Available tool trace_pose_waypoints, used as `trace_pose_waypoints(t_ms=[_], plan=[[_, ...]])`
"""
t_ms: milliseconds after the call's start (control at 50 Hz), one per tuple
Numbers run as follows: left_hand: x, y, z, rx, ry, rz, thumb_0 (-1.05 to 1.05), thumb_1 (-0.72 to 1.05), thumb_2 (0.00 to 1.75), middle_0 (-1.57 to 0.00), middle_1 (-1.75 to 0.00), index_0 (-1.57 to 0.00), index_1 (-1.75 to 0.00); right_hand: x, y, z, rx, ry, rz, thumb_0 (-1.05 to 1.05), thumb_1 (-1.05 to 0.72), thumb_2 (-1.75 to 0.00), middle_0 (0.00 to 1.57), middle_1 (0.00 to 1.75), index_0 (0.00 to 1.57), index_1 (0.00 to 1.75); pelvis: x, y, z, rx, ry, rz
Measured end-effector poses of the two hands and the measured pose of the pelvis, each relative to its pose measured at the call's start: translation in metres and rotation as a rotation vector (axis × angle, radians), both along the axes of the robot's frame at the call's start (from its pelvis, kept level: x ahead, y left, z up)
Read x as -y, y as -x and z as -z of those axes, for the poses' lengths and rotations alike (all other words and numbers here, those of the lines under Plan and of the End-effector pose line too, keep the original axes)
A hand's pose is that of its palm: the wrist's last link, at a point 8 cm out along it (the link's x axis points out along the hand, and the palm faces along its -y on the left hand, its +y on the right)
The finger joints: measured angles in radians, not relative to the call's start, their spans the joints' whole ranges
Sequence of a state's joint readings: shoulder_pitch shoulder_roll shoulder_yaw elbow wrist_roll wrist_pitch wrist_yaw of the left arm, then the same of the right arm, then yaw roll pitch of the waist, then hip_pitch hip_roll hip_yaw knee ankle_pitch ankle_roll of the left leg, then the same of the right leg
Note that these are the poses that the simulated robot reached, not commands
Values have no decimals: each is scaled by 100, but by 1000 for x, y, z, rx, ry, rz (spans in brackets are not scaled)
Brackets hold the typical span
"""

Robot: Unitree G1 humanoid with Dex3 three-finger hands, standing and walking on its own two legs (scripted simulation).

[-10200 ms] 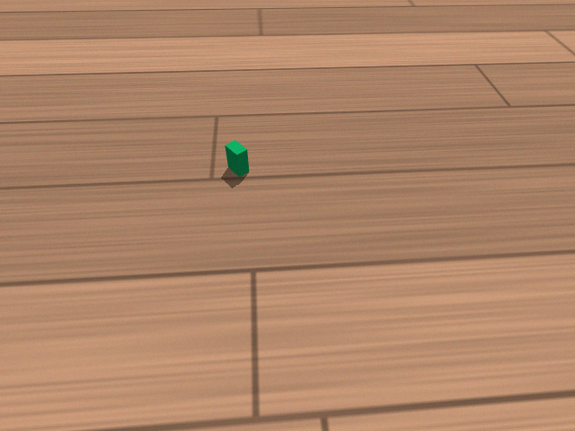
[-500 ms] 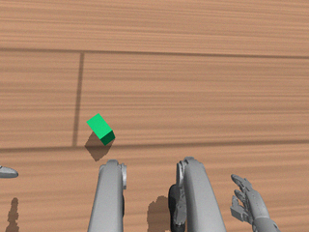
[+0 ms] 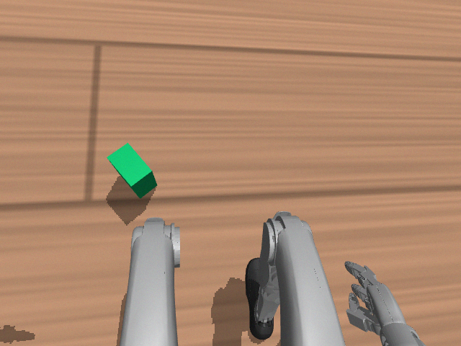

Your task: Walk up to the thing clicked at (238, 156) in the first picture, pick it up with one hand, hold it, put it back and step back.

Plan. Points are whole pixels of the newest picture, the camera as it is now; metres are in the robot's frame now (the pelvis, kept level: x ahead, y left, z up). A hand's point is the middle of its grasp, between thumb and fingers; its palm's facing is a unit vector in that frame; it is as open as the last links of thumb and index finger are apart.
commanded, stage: go down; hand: left
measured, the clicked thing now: (134, 172) +0.48 +0.21 -0.36
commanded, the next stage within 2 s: approach in 0.72 s
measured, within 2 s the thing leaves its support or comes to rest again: neither
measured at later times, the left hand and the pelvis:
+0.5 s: hand out of the picture +0.37 +0.41 -0.04, palm faces +0.24 -0.96 -0.10, open 17.3 cm; pelvis +0.00 +0.00 -0.04, yaw +0 degrees
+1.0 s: hand out of the picture +0.39 +0.41 -0.07, palm faces +0.24 -0.97 -0.05, open 17.5 cm; pelvis -0.01 +0.01 -0.06, yaw -1 degrees
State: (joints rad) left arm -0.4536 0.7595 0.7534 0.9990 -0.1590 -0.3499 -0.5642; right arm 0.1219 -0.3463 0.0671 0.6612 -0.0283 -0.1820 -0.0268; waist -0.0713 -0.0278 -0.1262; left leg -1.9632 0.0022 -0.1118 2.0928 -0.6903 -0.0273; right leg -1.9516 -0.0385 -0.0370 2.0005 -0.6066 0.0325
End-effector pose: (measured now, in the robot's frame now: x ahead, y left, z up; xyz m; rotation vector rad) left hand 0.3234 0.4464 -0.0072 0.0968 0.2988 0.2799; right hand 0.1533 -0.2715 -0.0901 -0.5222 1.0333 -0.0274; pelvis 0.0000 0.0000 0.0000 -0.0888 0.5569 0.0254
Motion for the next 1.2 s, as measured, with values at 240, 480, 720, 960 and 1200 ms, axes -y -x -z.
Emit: trace_pose_waypoints(t_ms=[240, 480, 720, 960, 1200], plan=[[-4, -17, 21, 53, 16, 40, -1, -51, 10, -3, -10, -5, -9, 2, 7, 23, -38, 25, -9, 1, -88, -90, 21, 30, 21, 30, -3, 1, 26, 2, 16, -1], [-12, -18, 24, 75, 16, 24, -1, -52, 10, -3, -10, -4, -8, -1, 13, 38, -57, 10, -10, 0, -89, -90, 21, 30, 21, 30, -5, 3, 38, 5, 16, -4], [-13, -25, 34, 117, 19, 36, -1, -53, 7, -3, -9, -5, -7, 2, 22, 49, -87, 31, -17, 0, -89, -90, 21, 30, 21, 30, -4, 6, 53, 21, 20, -3], [-17, -29, 46, 130, 43, 33, -1, -55, 4, -5, -7, -6, -6, 3, 32, 56, -118, 34, -12, 0, -90, -90, 20, 30, 21, 30, -6, 5, 61, 19, 23, 1], [24, -52, 157, 196, 126, 76, -1, -57, 0, -7, -6, -8, -5, -3, 15, 74, -124, 99, -138, 0, -90, -89, 21, 30, 21, 30, -9, 5, 101, 74, 59, 25]])
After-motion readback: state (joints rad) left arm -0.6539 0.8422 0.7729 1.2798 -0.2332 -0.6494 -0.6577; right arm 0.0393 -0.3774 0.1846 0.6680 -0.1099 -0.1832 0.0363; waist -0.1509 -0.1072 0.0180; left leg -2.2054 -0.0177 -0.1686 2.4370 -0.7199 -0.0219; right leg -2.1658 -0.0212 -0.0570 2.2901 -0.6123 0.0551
